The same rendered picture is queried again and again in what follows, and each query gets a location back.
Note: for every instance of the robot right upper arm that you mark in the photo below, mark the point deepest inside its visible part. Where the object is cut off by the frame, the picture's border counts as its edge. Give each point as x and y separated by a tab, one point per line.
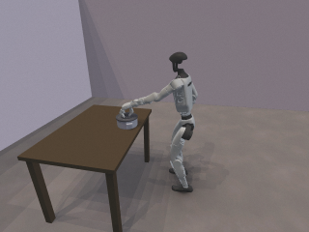
194	92

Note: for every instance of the pot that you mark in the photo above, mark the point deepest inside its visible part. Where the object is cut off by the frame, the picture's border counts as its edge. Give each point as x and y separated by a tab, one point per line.
127	125

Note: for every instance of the robot torso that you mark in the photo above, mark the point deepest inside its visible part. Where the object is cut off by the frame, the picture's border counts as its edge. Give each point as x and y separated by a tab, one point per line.
183	99

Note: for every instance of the left robot hand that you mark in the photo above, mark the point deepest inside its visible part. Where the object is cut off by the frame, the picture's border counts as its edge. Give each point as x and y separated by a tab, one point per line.
125	107

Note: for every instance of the robot head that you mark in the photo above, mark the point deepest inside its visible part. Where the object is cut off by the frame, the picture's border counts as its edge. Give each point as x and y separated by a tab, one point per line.
177	58

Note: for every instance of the robot left upper arm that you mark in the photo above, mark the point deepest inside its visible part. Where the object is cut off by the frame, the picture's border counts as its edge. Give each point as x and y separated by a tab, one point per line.
173	86

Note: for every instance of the left robot forearm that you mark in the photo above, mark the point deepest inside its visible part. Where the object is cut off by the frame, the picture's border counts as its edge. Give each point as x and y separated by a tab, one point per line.
149	99

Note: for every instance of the table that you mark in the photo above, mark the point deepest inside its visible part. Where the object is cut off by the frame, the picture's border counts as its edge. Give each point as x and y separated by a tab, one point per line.
90	141

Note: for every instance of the lid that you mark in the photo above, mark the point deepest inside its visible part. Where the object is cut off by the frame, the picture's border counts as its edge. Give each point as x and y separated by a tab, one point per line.
130	118

